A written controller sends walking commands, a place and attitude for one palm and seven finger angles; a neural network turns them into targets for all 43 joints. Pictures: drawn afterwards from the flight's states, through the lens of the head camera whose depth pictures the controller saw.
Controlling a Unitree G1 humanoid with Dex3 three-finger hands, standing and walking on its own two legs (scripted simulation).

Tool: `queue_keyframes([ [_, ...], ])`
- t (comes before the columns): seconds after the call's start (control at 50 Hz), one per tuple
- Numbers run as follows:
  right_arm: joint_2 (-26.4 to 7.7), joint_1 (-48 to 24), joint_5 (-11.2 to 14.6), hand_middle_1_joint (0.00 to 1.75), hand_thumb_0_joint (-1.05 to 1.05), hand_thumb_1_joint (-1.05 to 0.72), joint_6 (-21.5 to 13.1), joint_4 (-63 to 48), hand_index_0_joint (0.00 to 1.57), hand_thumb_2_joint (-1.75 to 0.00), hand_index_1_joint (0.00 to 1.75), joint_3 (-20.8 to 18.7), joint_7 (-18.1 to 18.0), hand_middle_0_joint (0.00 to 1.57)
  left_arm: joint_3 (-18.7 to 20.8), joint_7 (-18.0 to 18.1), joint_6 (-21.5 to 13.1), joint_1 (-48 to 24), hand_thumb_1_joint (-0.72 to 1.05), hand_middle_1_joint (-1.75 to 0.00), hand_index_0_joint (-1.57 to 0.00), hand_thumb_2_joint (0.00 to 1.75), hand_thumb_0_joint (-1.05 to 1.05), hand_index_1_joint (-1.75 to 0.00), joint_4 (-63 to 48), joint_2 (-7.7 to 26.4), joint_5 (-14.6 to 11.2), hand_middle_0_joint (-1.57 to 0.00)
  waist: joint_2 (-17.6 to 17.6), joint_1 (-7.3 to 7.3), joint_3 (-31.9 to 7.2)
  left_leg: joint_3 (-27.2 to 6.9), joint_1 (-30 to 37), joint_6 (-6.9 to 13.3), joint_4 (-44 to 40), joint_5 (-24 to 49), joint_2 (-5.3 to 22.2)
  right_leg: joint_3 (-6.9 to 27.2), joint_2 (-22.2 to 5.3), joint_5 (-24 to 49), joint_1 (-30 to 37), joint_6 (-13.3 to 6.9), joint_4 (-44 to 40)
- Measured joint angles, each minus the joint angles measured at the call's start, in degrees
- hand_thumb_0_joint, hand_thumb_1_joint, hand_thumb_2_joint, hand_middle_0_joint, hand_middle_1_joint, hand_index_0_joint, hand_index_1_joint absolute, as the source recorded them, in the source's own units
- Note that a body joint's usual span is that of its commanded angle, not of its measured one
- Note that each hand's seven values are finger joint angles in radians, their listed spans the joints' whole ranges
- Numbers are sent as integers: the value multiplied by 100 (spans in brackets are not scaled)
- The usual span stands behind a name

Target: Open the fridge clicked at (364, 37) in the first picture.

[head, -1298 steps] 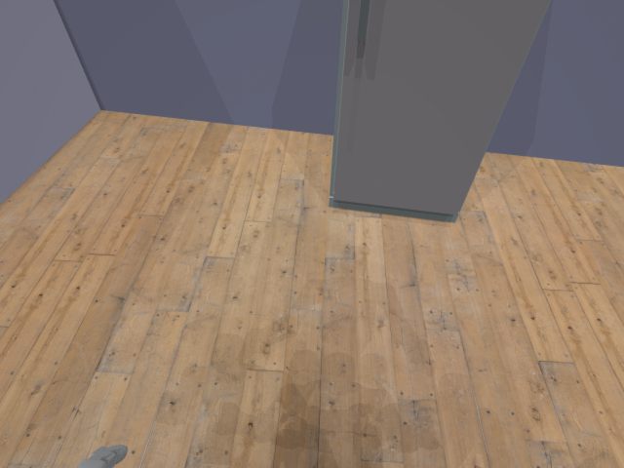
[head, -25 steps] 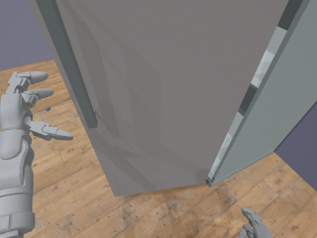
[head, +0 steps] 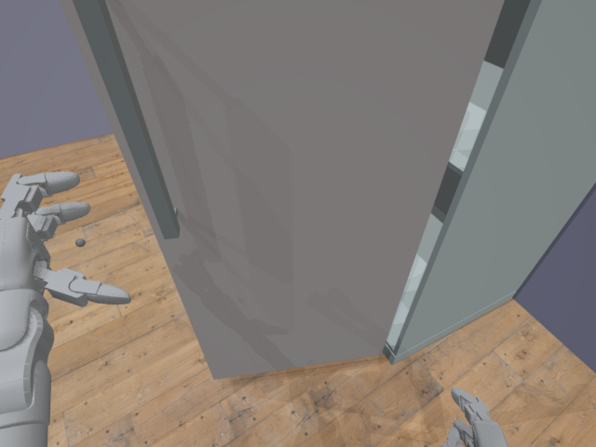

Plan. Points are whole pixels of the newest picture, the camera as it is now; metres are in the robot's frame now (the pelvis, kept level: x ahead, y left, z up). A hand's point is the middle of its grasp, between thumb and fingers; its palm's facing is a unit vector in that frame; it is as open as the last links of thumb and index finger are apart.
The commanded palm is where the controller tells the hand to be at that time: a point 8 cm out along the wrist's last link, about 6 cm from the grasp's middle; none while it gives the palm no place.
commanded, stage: slip the hand off the handle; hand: left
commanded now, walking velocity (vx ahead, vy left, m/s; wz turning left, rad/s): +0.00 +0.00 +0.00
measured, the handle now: (141, 131) +0.44 +0.28 +0.22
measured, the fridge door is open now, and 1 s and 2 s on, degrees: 72 72 72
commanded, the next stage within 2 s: draw the hand back to the body in 0.34 s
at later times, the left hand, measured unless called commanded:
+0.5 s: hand (69, 270) +0.23 +0.28 +0.17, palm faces +0.42 -0.90 -0.12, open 14.7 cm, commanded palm +0.19 +0.31 +0.17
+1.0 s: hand (59, 282) +0.22 +0.29 +0.17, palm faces +0.51 -0.86 -0.07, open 14.5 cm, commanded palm +0.17 +0.31 +0.18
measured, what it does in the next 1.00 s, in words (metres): stands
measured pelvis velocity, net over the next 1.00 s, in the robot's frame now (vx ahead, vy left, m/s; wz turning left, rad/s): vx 0.02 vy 0.01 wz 0.03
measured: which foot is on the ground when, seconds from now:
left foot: down 0.00-1.00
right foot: down 0.00-1.00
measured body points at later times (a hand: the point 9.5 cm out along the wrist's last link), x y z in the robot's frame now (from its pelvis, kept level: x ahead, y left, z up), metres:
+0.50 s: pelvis +0.00 -0.01 +0.00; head -0.02 -0.02 +0.45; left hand +0.21 +0.33 +0.18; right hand +0.19 -0.23 -0.08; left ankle +0.01 +0.11 -0.73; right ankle +0.00 -0.10 -0.73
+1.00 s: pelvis +0.02 +0.01 +0.00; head -0.03 -0.01 +0.45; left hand +0.19 +0.33 +0.18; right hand +0.24 -0.18 -0.06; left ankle +0.01 +0.11 -0.73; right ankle +0.00 -0.10 -0.73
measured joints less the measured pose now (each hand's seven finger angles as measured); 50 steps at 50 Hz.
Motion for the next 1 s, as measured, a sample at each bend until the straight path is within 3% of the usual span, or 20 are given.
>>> queue_keyframes([
  [0.16, -73, -8, 33, 30, 1, -90, -201, 77, 20, -90, 30, 11, -107, 21, -203, -147, -30, 237, -55, -115, -25, 20, -1, -116, -147, -81, -189, -26, 64, 10, 51, -50, 5, -56, -28, 92, 29, -51, 29, 57, -3, -50, 8],
  [0.3, -28, -14, -10, 30, 1, -90, -335, 75, 20, -90, 30, -4, -57, 21, -98, -18, -133, 672, -55, -115, -25, 20, -1, -116, -495, -144, -203, -26, 50, 13, 1, -19, 3, -86, 8, 51, 72, -20, 70, 32, -25, -76, 51],
  [0.48, -38, -53, 5, 30, 1, -90, -437, 132, 20, -90, 30, -5, -105, 21, -15, -147, -128, 816, -55, -115, -25, 20, -1, -116, -703, -130, -316, -26, 86, 119, 11, -63, 16, -51, 57, -8, 21, -62, 23, -34, 25, -42, 70],
  [0.54, -30, -83, 143, 30, 1, -90, -525, 249, 20, -90, 30, 28, -222, 21, 141, -222, 460, 560, -55, -115, -26, 20, -1, -116, -657, -383, -1063, -26, 110, 150, 13, -123, 98, -35, -3, 5, -6, -118, 0, -13, 164, -19, -58],
  [0.58, -15, -113, 184, 30, 1, -90, -585, 315, 20, -90, 30, 62, -281, 21, 244, -118, 962, 388, -55, -115, -25, 20, -1, -116, -683, -544, -1224, -26, 101, 171, -20, -145, 175, -19, -68, 17, -30, -138, -22, 0, 258, -2, -142],
  [0.64, 6, -162, 160, 30, 2, -90, -617, 218, 20, -90, 30, 84, -221, 21, 67, 156, 1578, 483, -55, -115, -25, 20, -1, -116, -1056, -604, -875, -25, 93, 175, -66, -112, 294, 16, -180, 30, -77, -105, -70, -11, 343, 22, -191],
  [0.7, 24, -249, 104, 30, 2, -90, -584, 65, 20, -90, 30, 107, -103, 21, -224, 297, 1876, 794, -55, -115, -25, 20, -1, -115, -1564, -600, -639, -25, 122, 151, -87, -61, 393, 48, -258, 29, -112, -52, -108, -31, 405, 54, -212],
  [0.84, 179, -382, 49, 30, 1, -90, -344, 2, 20, -90, 30, 172, 30, 21, -131, 342, 1927, 1184, -55, -115, -25, 20, -1, -115, -2152, -637, -838, -26, 24, 188, -184, -22, 526, 50, -339, 1, -116, -9, -114, -57, 518, 69, -271],
  [0.96, 137, -383, 66, 30, 1, -90, -193, 7, 20, -90, 30, 182, 23, 21, 4, 400, 2218, 1279, -53, -114, -25, 21, -1, -114, -2166, -624, -713, -25, 51, 259, -107, -83, 584, 53, -326, 2, -120, -71, -114, -44, 627, 65, -325],
  [0.98, 121, -376, 62, 30, 1, -90, -204, 15, 20, -90, 30, 181, 12, 21, -21, 391, 2209, 1291, -51, -113, -25, 22, -1, -114, -2194, -641, -698, -25, 59, 269, -87, -94, 584, 55, -318, 4, -123, -83, -117, -42, 633, 66, -324],
  [1.0, 106, -369, 12, 30, 1, -90, -224, 20, 20, -90, 30, 176, 29, 21, -111, 435, 2061, 1353, -50, -112, -25, 23, -1, -113, -2202, -596, -521, -25, 72, 261, -67, -106, 588, 57, -317, 9, -123, -95, -116, -35, 648, 67, -337],
])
